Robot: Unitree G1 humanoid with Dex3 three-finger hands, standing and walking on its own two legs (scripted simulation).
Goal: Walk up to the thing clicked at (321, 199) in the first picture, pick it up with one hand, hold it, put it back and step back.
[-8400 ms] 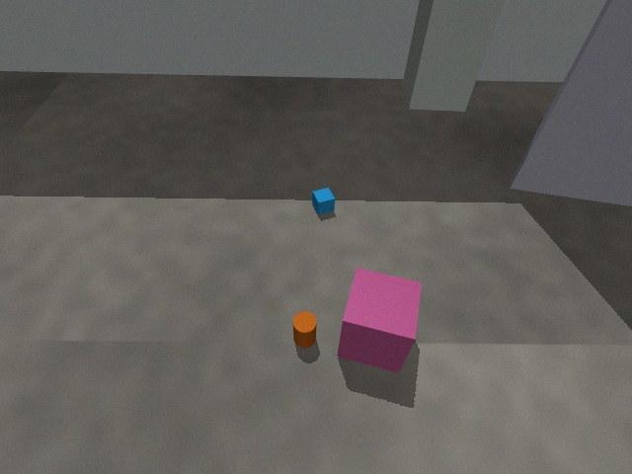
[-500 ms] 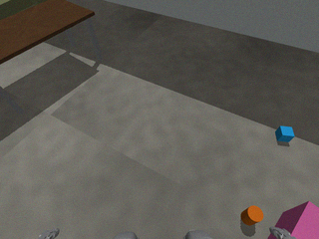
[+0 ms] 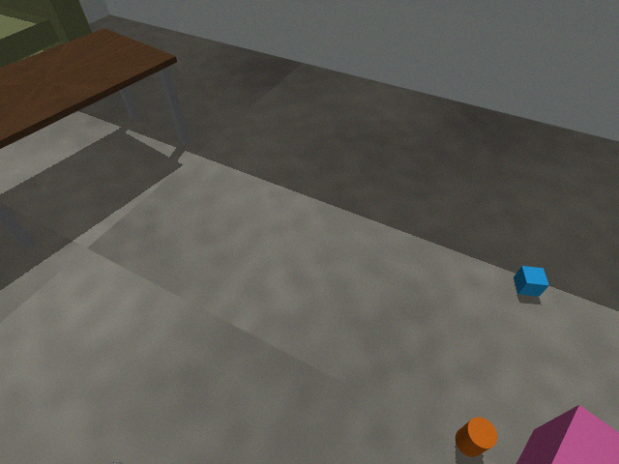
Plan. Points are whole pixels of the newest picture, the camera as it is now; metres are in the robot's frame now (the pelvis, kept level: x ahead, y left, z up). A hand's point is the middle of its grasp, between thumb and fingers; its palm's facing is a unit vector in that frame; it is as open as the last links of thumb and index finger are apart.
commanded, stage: walk up
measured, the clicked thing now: (530, 281) +0.84 -0.83 -0.73
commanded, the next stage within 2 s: stand in 0.58 s
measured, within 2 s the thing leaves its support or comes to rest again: neither
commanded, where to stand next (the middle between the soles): +0.09 +0.01 m, yaw +2 degrees
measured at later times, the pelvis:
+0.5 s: pelvis +0.01 +0.01 +0.01, yaw +0 degrees
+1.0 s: pelvis +0.01 +0.02 +0.01, yaw +1 degrees
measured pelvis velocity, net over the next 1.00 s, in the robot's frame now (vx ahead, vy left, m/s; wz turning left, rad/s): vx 0.01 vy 0.02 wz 0.01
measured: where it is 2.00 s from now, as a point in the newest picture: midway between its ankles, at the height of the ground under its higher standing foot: outside the picture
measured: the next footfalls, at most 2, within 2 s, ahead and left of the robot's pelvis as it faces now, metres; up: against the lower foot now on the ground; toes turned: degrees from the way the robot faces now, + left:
none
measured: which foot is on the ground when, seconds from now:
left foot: down 0.00-1.00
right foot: down 0.00-1.00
